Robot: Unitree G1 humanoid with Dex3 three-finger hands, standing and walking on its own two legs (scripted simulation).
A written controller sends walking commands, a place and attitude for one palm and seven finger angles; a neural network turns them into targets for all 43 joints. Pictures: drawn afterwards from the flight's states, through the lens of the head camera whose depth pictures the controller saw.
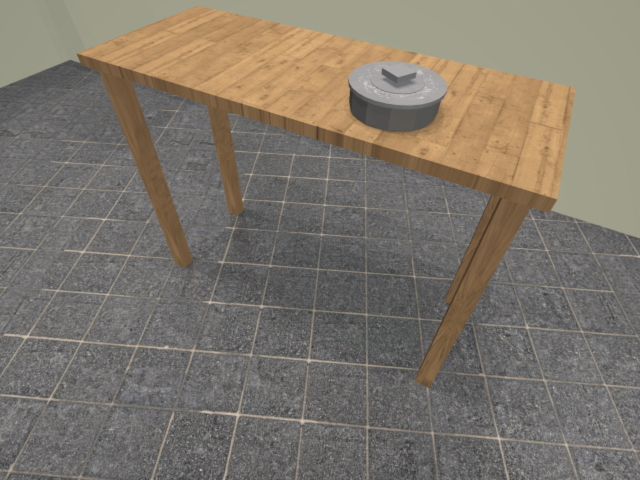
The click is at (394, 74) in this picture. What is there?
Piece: lid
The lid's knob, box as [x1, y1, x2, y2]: [382, 63, 416, 82]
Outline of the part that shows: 382,68 382,74 395,82 400,82 415,77 416,72 400,63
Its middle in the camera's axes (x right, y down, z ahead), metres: +0.15 -0.33 +0.76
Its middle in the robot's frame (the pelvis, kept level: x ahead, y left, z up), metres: +0.81 -0.11 +0.15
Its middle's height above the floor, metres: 0.92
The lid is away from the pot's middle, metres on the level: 0.00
